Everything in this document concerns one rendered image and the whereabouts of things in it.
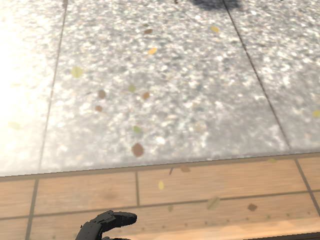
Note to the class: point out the robot left hand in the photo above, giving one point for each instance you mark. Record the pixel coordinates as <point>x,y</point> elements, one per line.
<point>104,222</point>

